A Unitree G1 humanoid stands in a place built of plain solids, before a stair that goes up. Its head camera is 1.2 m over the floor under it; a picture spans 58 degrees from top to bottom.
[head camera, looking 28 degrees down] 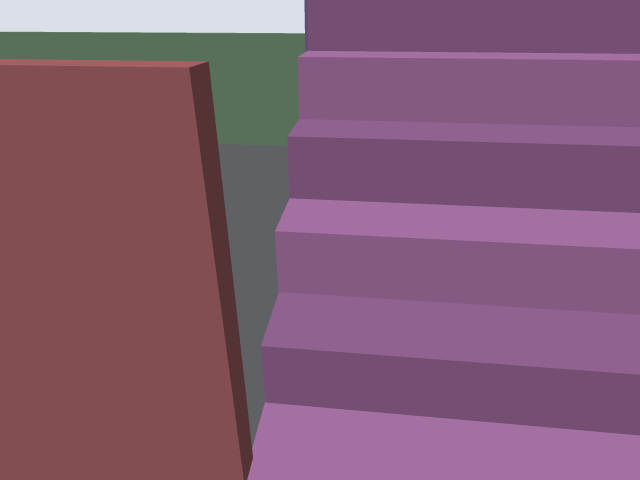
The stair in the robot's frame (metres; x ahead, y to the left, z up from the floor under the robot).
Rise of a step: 0.21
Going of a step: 0.25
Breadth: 1.60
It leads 6 degrees to the right of straight ahead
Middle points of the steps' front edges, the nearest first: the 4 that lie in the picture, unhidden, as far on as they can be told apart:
0.78 -0.64 0.42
1.03 -0.66 0.64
1.28 -0.69 0.85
1.53 -0.72 1.06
